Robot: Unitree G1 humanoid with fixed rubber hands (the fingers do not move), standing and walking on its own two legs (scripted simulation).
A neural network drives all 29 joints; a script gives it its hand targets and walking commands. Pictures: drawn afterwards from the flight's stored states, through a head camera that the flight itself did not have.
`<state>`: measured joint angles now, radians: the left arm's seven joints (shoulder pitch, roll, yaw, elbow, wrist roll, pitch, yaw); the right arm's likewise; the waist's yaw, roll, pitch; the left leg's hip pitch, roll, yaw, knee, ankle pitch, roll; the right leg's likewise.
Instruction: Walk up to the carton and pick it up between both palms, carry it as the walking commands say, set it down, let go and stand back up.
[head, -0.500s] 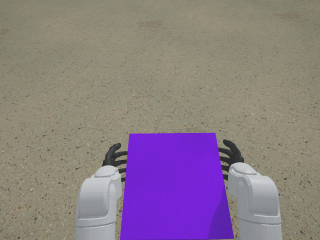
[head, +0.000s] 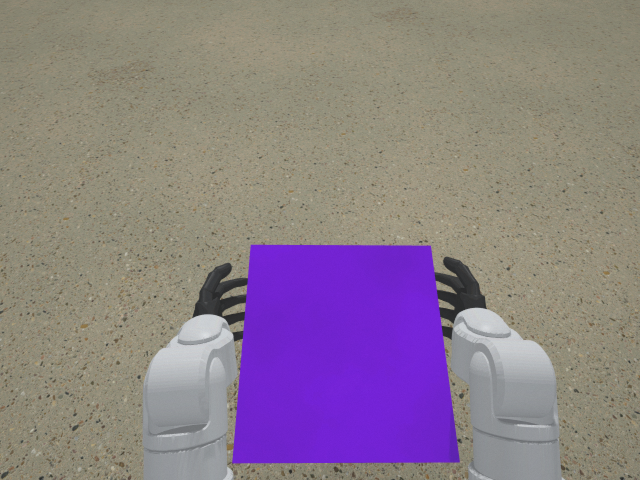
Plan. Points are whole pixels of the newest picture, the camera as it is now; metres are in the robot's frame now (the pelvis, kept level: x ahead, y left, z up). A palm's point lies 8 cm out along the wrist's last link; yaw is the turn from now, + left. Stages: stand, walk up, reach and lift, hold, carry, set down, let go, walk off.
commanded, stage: carry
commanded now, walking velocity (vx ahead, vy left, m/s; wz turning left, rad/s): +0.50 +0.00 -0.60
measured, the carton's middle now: (337, 360) +0.29 -0.01 +0.00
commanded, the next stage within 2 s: none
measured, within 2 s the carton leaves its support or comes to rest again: neither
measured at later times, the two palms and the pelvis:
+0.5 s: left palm (299, 144) +0.65 +0.04 +0.08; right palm (463, 163) +0.58 -0.23 +0.08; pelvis +0.34 -0.02 -0.01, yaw -17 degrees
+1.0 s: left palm (403, 80) +0.93 -0.20 +0.06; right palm (530, 108) +0.80 -0.44 +0.06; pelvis +0.61 -0.18 +0.00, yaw -30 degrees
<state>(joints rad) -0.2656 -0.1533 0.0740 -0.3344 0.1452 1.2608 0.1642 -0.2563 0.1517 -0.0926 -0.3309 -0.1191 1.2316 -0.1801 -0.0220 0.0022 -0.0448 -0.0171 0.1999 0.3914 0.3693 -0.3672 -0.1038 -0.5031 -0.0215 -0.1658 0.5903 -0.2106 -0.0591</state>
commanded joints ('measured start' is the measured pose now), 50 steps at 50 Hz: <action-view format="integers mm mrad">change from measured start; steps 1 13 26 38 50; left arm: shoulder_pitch -431 -477 -509 -471 -531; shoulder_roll -975 -1059 -993 -996 -1113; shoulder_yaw -667 -691 -663 -657 -656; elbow -13 -77 -33 28 -1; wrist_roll -425 -502 -477 -421 -488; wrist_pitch -15 -58 -20 -20 -55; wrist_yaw -295 -315 -335 -293 -315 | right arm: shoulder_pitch -387 -423 -414 -441 -505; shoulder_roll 966 1067 1044 1003 1092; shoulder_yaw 660 653 625 630 611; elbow -14 -29 44 54 45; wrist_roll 441 439 404 441 450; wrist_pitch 23 -37 -14 17 -26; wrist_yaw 373 338 341 375 355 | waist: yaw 29 35 -11 6 33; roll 184 -87 61 186 -48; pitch -256 -319 -362 -201 -380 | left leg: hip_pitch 93 -620 182 165 -605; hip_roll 142 -80 292 153 -43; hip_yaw -6 -336 -581 -55 -370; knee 204 394 -83 -39 641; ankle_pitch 869 62 357 755 -45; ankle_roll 60 21 232 113 16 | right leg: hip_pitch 225 644 -158 6 642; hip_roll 107 -185 -44 31 -196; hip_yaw -97 379 207 -37 415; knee -95 -303 634 -12 -261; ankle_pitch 71 438 -182 83 505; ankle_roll -24 -167 -19 -10 -186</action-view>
